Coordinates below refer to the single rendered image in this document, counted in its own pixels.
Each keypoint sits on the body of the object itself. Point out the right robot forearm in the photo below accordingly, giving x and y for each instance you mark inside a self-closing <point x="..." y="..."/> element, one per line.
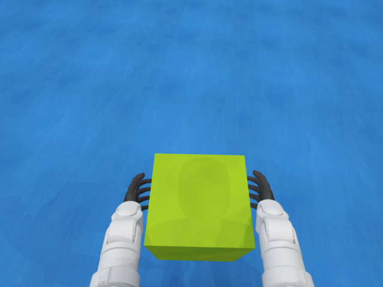
<point x="282" y="258"/>

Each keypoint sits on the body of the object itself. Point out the left robot forearm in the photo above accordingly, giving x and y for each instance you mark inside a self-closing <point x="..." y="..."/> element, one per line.
<point x="120" y="254"/>

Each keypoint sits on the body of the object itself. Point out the robot left hand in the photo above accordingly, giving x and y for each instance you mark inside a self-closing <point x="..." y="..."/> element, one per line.
<point x="134" y="191"/>

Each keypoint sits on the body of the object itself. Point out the robot right hand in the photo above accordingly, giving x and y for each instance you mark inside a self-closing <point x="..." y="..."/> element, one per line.
<point x="263" y="189"/>

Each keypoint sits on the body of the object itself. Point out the carton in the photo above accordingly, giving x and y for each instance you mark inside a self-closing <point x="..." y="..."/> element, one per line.
<point x="199" y="208"/>

